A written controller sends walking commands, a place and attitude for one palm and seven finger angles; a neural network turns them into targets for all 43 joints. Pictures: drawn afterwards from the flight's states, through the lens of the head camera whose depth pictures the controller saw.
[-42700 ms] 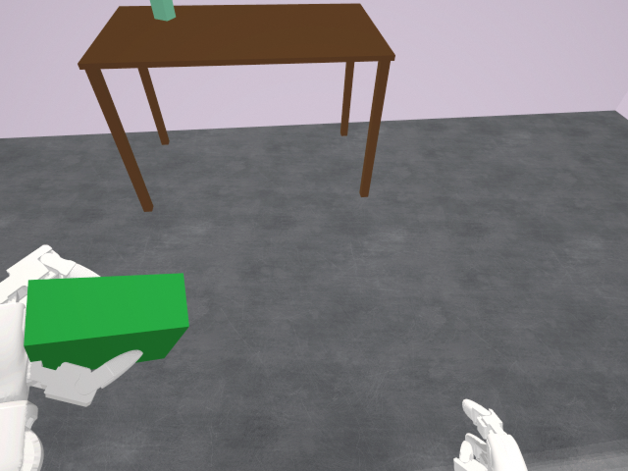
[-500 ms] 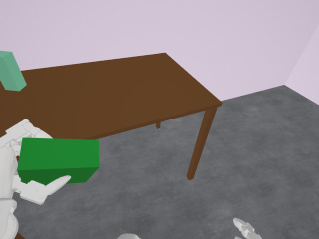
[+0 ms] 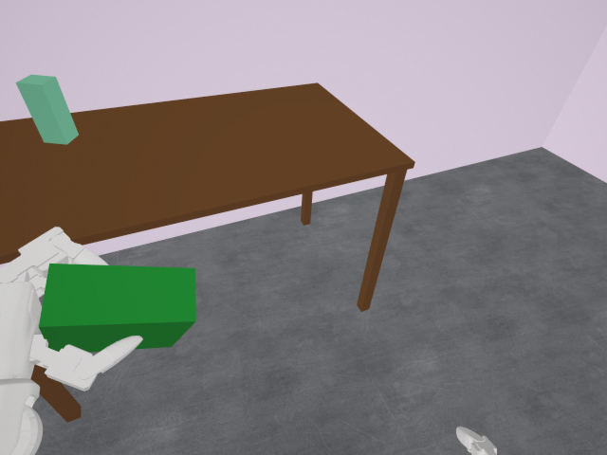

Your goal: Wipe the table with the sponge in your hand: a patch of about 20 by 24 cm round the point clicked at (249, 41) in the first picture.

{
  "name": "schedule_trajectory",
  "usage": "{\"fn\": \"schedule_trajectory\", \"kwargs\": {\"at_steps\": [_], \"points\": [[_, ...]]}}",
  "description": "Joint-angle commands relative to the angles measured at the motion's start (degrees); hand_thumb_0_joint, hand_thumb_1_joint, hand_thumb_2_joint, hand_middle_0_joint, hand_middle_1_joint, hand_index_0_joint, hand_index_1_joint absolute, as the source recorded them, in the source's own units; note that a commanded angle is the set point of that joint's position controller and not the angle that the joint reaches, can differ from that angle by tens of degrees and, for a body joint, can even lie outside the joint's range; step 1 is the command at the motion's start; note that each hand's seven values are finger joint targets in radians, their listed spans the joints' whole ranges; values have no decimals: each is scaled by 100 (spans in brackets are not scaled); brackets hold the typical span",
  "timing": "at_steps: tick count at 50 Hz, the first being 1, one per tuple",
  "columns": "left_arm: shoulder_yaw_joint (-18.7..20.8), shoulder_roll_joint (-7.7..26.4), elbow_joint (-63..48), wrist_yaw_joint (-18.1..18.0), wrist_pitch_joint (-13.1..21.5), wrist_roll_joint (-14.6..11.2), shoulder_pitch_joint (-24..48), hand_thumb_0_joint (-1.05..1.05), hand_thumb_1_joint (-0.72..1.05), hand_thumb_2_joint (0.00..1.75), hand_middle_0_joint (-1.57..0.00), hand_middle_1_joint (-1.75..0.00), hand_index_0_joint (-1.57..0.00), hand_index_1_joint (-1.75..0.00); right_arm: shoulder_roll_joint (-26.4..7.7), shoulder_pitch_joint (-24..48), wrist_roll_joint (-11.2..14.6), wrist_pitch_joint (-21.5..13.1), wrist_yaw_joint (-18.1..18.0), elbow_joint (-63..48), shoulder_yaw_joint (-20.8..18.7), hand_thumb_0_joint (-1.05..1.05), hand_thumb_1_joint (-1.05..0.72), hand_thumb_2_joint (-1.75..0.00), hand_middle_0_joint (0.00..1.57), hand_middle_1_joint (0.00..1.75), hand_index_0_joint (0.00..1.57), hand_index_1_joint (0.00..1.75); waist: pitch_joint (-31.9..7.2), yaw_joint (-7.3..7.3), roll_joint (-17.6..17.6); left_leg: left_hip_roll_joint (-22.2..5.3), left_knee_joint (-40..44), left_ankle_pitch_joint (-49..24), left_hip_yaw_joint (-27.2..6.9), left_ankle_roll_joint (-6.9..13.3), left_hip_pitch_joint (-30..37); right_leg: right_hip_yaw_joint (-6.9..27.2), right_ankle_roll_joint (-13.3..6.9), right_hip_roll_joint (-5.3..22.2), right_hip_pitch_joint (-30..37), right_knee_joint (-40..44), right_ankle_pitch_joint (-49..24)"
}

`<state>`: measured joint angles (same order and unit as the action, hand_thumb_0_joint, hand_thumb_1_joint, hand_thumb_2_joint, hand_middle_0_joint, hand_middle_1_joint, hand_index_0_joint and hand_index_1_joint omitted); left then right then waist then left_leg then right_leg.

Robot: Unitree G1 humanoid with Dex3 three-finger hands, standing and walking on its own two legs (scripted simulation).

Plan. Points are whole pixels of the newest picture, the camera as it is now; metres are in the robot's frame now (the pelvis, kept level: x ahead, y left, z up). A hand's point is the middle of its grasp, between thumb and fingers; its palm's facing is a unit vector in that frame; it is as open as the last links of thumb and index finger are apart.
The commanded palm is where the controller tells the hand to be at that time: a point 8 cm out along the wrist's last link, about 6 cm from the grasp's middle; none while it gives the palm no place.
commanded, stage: stop stepping back and stand still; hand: left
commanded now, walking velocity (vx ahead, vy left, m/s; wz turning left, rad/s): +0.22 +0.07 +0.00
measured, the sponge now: (142, 312) +0.22 +0.19 +0.16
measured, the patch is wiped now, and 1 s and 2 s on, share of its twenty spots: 1.00 1.00 1.00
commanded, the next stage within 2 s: stand and wait in 1.58 s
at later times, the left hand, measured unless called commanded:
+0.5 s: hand (51, 367) +0.14 +0.23 +0.18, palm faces +0.35 -0.89 -0.30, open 9.7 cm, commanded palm +0.10 +0.28 +0.20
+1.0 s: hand (9, 362) +0.14 +0.26 +0.19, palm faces +0.43 -0.83 -0.35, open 9.7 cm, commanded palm +0.10 +0.30 +0.20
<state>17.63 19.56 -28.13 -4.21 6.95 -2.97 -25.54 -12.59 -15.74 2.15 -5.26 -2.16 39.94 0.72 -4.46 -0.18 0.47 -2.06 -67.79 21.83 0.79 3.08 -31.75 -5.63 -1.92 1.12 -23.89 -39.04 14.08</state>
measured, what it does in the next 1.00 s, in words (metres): steps on the spot: right foot, then left foot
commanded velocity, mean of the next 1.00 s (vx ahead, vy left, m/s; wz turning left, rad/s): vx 0.06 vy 0.00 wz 0.00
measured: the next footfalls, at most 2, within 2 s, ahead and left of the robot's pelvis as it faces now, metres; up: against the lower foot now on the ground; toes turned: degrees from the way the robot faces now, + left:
right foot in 0.32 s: +0.03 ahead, -0.12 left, +0.00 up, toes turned +0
left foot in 0.50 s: +0.01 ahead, +0.13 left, +0.00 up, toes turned +0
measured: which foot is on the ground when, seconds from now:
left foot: down 0.00-0.30, up 0.32-0.48, down 0.50-1.00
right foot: down 0.00-0.08, up 0.10-0.30, down 0.32-1.00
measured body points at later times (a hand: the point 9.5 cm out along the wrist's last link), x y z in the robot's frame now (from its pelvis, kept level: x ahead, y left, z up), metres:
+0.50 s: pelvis -0.06 +0.01 +0.00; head -0.09 +0.03 +0.45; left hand +0.12 +0.28 +0.20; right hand +0.08 -0.25 -0.07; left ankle -0.02 +0.12 -0.72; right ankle +0.00 -0.13 -0.71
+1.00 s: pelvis -0.06 +0.02 +0.02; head -0.08 +0.02 +0.47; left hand +0.11 +0.30 +0.21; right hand +0.11 -0.21 -0.06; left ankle -0.03 +0.13 -0.71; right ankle -0.01 -0.12 -0.71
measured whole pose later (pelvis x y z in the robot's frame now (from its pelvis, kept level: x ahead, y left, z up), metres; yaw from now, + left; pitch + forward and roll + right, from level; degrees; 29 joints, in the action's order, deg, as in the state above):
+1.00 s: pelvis -0.06 +0.02 +0.02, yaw +1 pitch -2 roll -1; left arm 18.4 20.4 -27.4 -9.7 6.5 -2.3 -27.3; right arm -11.0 -13.0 0.4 -7.2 -4.1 36.4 1.2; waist -1.5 -0.5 0.4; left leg -0.1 -33.9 15.3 -1.3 0.7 -16.6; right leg -1.2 1.0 0.4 -16.0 -29.6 11.0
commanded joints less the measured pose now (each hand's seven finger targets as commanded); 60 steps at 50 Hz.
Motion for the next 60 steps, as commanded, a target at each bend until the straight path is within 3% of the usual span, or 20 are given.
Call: {"fn": "schedule_trajectory", "kwargs": {"at_steps": [1,2,3,5,7,12,14,15,16,20,23,24,25,27,31,34,37,41,47,60], "points": [[825,1392,-1729,-362,353,-28,942,0,10,130,-120,-160,-120,-160,-537,869,-44,-467,-279,-1234,-120,0,-90,-90,20,30,20,30,-213,-150,-136,-38,2876,507,336,164,2009,935,-406,1061,-1496,1503,2700],[770,1295,-1684,-407,347,-45,1011,0,10,130,-120,-160,-120,-160,-600,846,-80,-508,-338,-1282,-120,0,-90,-90,20,30,20,30,-236,-178,517,-28,3666,784,221,219,2055,674,-292,734,-1272,631,2561],[841,1289,-1819,-455,362,-43,1177,0,10,130,-120,-160,-120,-160,-844,835,-95,-555,-349,-1383,-205,0,-90,-90,20,30,20,30,-371,-155,1783,-776,4727,1840,-1313,577,1937,186,-5,64,-1271,-1136,2057],[1061,1552,-1588,-500,448,62,1375,0,10,130,-120,-160,-120,-160,-634,709,0,-686,-247,-1337,-265,0,-90,-90,20,30,20,30,-74,-233,2051,-1770,5639,1954,-3016,1282,1377,677,250,-104,-2075,-3895,1497],[1011,1374,-1000,-439,386,75,838,0,10,130,-120,-160,-120,-160,-544,673,61,-690,-93,-1176,-247,0,-90,-90,20,30,20,30,238,-123,677,-1629,5243,1450,-2432,1088,1246,924,224,330,-2233,-3707,932],[708,950,-732,-327,304,-70,270,0,10,130,-120,-160,-120,-160,-716,875,-65,-559,-152,-1351,-187,0,-90,-90,20,30,20,30,151,44,995,-1005,4883,1539,-921,401,-60,-96,115,-63,1005,-149,1049],[603,909,-823,-275,218,-10,272,0,10,130,-120,-160,-120,-160,-717,883,-83,-455,-154,-1418,-220,0,-90,-90,20,30,20,30,-1,218,-115,-239,2526,1341,-66,133,-456,-16,-52,-62,2003,1386,435],[583,1025,-821,-231,189,47,232,0,10,130,-120,-160,-120,-160,-644,883,-58,-397,-120,-1464,-248,0,-90,-90,20,30,20,30,-66,137,-1484,260,401,904,323,-24,-919,1475,-521,960,2053,2035,274],[749,1372,-1491,-243,288,-24,905,0,10,130,-120,-160,-120,-160,-654,1081,-12,-421,-133,-1590,-241,0,-90,-90,20,30,20,30,-63,34,-1712,221,-876,445,-74,-135,-1130,3037,-872,1899,1477,2653,55],[725,1276,-1863,-289,330,-49,1231,0,10,130,-120,-160,-120,-160,-528,941,-32,-308,-166,-1222,-244,0,-90,-90,20,30,20,30,307,-238,-639,-585,971,-9,-544,10,1185,1823,-738,1724,-1428,2370,2267],[690,1241,-1982,-539,322,-35,985,0,10,130,-120,-160,-120,-160,-638,999,-160,-405,-393,-1299,-174,0,-90,-90,20,30,20,30,-107,-171,971,-136,3815,662,-129,99,2116,775,-333,728,-1004,655,2514],[739,1153,-2102,-619,354,-51,1024,0,10,130,-120,-160,-120,-160,-875,947,-189,-469,-402,-1355,-264,0,-90,-90,20,30,20,30,-214,-123,2262,-965,4840,1693,-1757,483,2089,289,3,44,-1042,-791,2083],[820,1228,-1968,-693,349,-22,952,0,10,130,-120,-160,-120,-160,-808,924,-153,-500,-410,-1462,-289,0,-90,-90,20,30,20,30,-159,-142,2313,-1610,5496,1534,-2798,904,1893,195,249,-268,-1168,-1974,1872],[887,1293,-1578,-626,296,43,957,0,10,130,-120,-160,-120,-160,-634,858,-90,-571,-216,-1329,-307,0,-90,-90,20,30,20,30,66,-137,1124,-1416,5318,1095,-2481,858,1404,765,269,124,-1034,-2262,1354],[663,924,-1004,-515,253,-28,18,0,10,130,-120,-160,-120,-160,-648,1071,-112,-506,-144,-1359,-162,0,-90,-90,20,30,20,30,245,76,679,-655,4522,1236,-1003,176,-110,157,227,-130,1726,930,427],[710,1140,-1264,-428,365,-6,340,0,10,130,-120,-160,-120,-160,-580,1049,-122,-396,-89,-1374,-273,0,-90,-90,20,30,20,30,71,-16,-1491,152,1111,314,-230,-218,191,2949,-694,1763,696,2928,1774],[777,1202,-1504,-486,348,-39,602,0,10,130,-120,-160,-120,-160,-535,1023,-130,-330,-148,-1241,-262,0,-90,-90,20,30,20,30,50,-176,-921,-262,2395,76,-492,-95,1421,1934,-567,1544,-124,2457,1731],[754,1155,-1908,-687,419,27,601,0,10,130,-120,-160,-120,-160,-747,1152,-154,-384,-328,-1501,-237,0,-90,-90,20,30,20,30,-25,42,1764,-1015,5394,1101,-1901,313,1326,318,264,-168,374,64,842],[517,846,-1091,-628,362,59,325,0,10,130,-120,-160,-120,-160,-589,1119,-154,-529,-266,-1293,-217,0,-90,-90,20,30,20,30,-23,-28,-13,-221,4237,-288,-767,-53,1205,1007,141,254,1153,1630,-151],[553,928,-1140,-637,354,26,424,0,10,130,-120,-160,-120,-160,-607,1259,-174,-325,-284,-1414,-203,0,-90,-90,20,30,20,30,-233,18,331,-271,4553,-1125,-763,-113,1583,848,148,194,1390,1612,-721]]}}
